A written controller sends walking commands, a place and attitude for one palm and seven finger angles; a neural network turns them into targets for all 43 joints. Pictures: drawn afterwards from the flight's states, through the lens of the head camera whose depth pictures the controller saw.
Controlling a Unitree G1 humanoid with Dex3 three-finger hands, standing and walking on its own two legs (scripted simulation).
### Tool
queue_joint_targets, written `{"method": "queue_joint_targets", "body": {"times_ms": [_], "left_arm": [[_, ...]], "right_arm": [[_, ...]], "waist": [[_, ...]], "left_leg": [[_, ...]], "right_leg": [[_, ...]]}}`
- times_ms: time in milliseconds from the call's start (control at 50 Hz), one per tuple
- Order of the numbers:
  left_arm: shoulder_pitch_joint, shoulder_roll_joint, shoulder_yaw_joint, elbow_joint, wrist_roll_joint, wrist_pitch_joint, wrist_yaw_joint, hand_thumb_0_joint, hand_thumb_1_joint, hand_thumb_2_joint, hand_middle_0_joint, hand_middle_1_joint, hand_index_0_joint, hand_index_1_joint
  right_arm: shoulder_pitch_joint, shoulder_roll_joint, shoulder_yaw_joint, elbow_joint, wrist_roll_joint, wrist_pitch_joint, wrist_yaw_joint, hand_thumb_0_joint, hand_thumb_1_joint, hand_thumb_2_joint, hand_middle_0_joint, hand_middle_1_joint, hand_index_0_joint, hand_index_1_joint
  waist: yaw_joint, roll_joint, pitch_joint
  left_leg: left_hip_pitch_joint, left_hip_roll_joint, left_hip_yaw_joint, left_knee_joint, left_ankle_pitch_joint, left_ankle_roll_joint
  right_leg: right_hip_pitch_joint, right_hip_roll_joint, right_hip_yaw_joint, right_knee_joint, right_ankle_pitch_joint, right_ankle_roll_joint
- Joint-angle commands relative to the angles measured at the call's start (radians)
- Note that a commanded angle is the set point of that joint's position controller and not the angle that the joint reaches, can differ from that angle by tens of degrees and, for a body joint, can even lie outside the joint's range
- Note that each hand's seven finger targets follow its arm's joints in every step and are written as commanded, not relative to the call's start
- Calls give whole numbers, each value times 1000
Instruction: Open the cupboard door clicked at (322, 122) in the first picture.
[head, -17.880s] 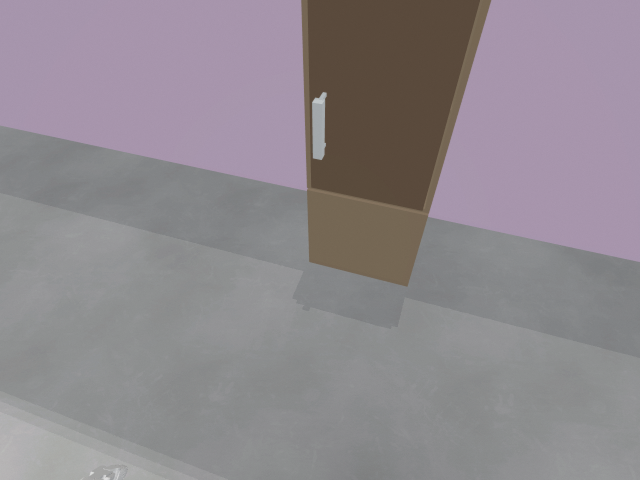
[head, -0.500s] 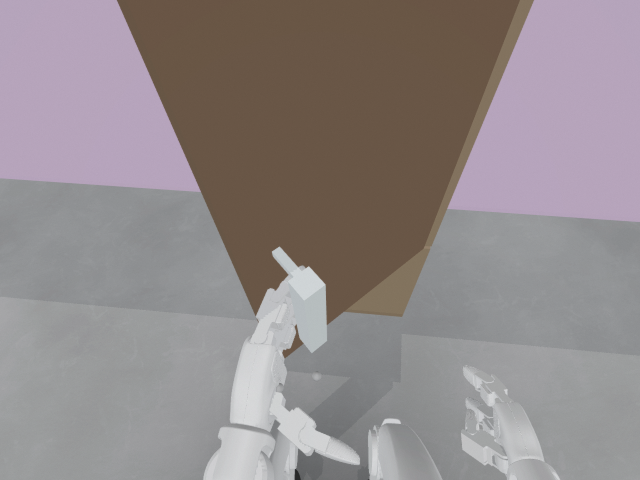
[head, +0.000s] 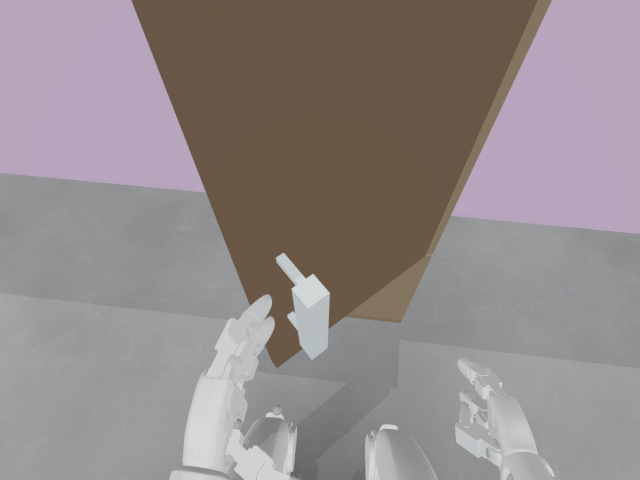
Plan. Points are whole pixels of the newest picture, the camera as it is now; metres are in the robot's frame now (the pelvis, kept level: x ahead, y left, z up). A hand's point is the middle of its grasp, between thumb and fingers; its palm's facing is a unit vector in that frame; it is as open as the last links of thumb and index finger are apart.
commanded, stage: slide the hand sideways off the handle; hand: left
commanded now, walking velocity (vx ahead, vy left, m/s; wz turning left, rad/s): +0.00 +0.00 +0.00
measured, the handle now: (301, 308) +0.31 +0.04 +0.04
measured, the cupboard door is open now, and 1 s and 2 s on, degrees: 45 45 45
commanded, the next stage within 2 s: draw the hand back to the body in 0.38 s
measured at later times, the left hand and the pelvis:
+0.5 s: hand (234, 452) +0.16 +0.10 +0.04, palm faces -0.07 -1.00 +0.02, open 16.3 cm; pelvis -0.01 -0.01 -0.01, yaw +0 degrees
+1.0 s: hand (123, 427) +0.17 +0.16 +0.15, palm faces -0.06 -1.00 -0.05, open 16.1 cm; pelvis +0.01 +0.01 +0.06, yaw +0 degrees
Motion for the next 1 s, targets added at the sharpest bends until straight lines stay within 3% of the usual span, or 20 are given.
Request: {"method": "queue_joint_targets", "body": {"times_ms": [0, 160, 320, 340, 420, 460, 500, 520, 680, 740, 800, 860, 940, 960, 980], "left_arm": [[67, 22, 39, -244, -19, -95, -32, 0, -500, 300, -150, -300, -150, -300], [148, 44, 80, -275, -77, -112, -121, 0, -500, 300, -150, -300, -150, -300], [208, 103, 176, -291, -122, -102, -178, 0, -500, 300, -150, -300, -150, -300], [204, 85, 162, -292, -129, -103, -186, 0, -500, 300, -150, -300, -150, -300], [160, 90, 155, -301, -139, -112, -201, 0, -500, 300, -150, -300, -150, -300], [155, 92, 157, -306, -144, -112, -204, 0, -500, 300, -150, -300, -150, -300], [155, 174, 228, -399, -151, -102, -195, 0, -500, 300, -150, -300, -150, -300], [165, 178, 228, -437, -155, -87, -191, 0, -500, 300, -150, -300, -150, -300], [207, 181, 282, -420, -206, 67, -204, 0, -500, 300, -150, -300, -150, -300], [211, 208, 315, -414, -220, 74, -222, 0, -500, 300, -150, -300, -150, -300], [212, 232, 348, -448, -242, 59, -232, 0, -500, 300, -150, -300, -150, -300], [228, 231, 356, -469, -256, 55, -239, 0, -500, 300, -150, -300, -150, -300], [228, 257, 392, -490, -272, 71, -249, 0, -360, 360, -155, -300, -155, -300], [227, 264, 395, -504, -273, 77, -252, 0, -325, 375, -156, -300, -156, -300], [325, 394, 436, -546, -141, 196, -121, 0, -290, 390, -158, -300, -158, -300]], "right_arm": [[-50, -87, -51, -157, 2, -55, -13, 0, -900, -900, 200, 300, 200, 300], [-59, -90, -63, -153, 8, -66, -28, 0, -900, -900, 200, 300, 200, 300], [-82, -82, -75, -142, 15, -67, -44, 0, -900, -900, 200, 300, 200, 300], [-81, -82, -74, -145, 16, -70, -46, 0, -900, -900, 200, 300, 200, 300], [-81, -89, -72, -135, 17, -82, -52, 0, -900, -900, 200, 300, 200, 300], [-76, -90, -71, -137, 16, -88, -52, 0, -900, -900, 200, 300, 200, 300], [-74, -92, -74, -151, 21, -78, -60, 0, -900, -900, 200, 300, 200, 300], [-70, -90, -70, -163, 23, -74, -62, 0, -900, -900, 200, 300, 200, 300], [-35, -93, -61, -175, 51, -41, -94, 0, -900, -900, 200, 300, 200, 300], [-34, -98, -57, -173, 55, -45, -105, 0, -900, -900, 200, 300, 200, 300], [-26, -103, -54, -168, 56, -56, -108, 0, -900, -900, 200, 300, 200, 300], [-17, -102, -53, -173, 60, -65, -106, 0, -900, -900, 200, 300, 200, 300], [-14, -106, -52, -166, 68, -72, -105, 0, -900, -900, 200, 300, 200, 300], [-16, -106, -51, -166, 69, -75, -105, 0, -900, -900, 200, 300, 200, 300], [3, -103, -51, -189, 61, -44, -142, 0, -900, -900, 200, 300, 200, 300]], "waist": [[-4, -58, -238], [-14, -69, -231], [7, -73, -225], [-3, -90, -219], [-16, -64, -201], [-11, -56, -203], [18, -21, -254], [25, 11, -270], [-9, -74, -124], [-9, -63, -84], [3, -2, -83], [0, 19, -67], [-1, 29, -49], [1, 45, -53], [79, 84, -123]], "left_leg": [[178, -17, -27, -155, 260, 10], [148, -16, -21, -124, 231, 15], [99, -12, -20, -105, 205, 14], [92, -13, -20, -99, 193, 16], [81, -9, -22, -83, 170, 19], [75, -9, -25, -88, 152, 19], [119, -4, -23, -119, 166, 21], [154, -8, -19, -141, 177, 21], [242, -4, -21, -276, 134, 23], [279, -3, -22, -312, 146, 23], [351, -2, -31, -366, 180, 22], [411, 0, -35, -410, 206, 19], [467, 5, -40, -454, 238, 19], [489, 7, -41, -468, 247, 18], [549, 29, -33, -554, 279, 12]], "right_leg": [[186, 9, 46, -205, 330, -5], [176, 7, 58, -211, 323, 8], [189, 4, 81, -215, 276, 9], [185, 2, 85, -222, 268, 14], [142, 3, 89, -224, 214, 11], [138, 4, 88, -225, 175, 9], [176, 11, 87, -237, 159, 2], [199, 9, 91, -255, 171, 2], [297, 16, 67, -419, 109, 23], [319, 16, 58, -448, 124, 24], [349, 25, 23, -451, 171, 15], [366, 30, 1, -468, 210, 17], [409, 35, -6, -502, 248, 18], [417, 36, -11, -506, 257, 17], [498, 1, 49, -557, 280, -2]]}}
